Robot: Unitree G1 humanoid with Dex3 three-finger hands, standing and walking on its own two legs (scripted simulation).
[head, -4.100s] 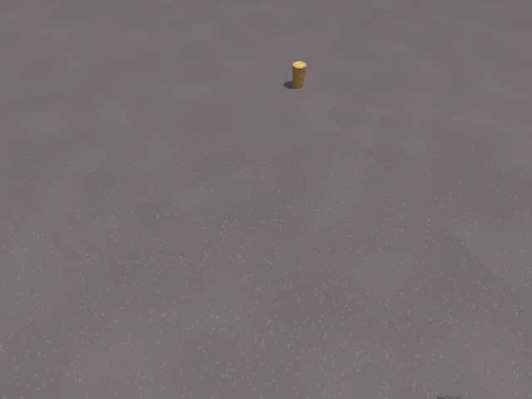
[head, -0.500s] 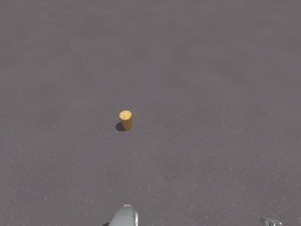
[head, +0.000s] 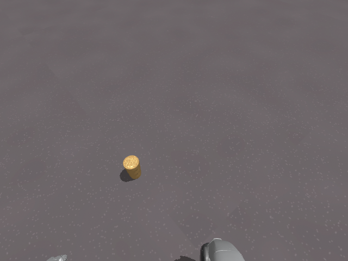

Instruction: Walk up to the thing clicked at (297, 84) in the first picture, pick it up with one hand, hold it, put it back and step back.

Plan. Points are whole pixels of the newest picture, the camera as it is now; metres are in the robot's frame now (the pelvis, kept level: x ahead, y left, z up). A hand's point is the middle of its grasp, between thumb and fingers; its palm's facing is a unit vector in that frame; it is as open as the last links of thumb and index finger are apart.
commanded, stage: walk up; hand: left
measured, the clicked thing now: (133, 168) +0.69 +0.27 -0.69
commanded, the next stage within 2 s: none
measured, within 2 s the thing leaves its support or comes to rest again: neither
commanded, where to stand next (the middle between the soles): +0.40 +0.04 m, yaw -1 degrees
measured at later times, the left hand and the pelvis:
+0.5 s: hand (62, 238) +0.20 +0.33 -0.16, palm faces -0.02 -0.92 -0.39, open 7.4 cm; pelvis +0.17 +0.04 -0.01, yaw +1 degrees
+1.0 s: hand (84, 170) +0.39 +0.30 -0.13, palm faces -0.05 -0.90 -0.43, open 7.4 cm; pelvis +0.30 +0.03 +0.00, yaw -1 degrees
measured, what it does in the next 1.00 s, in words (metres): walks ahead: right foot, then left foot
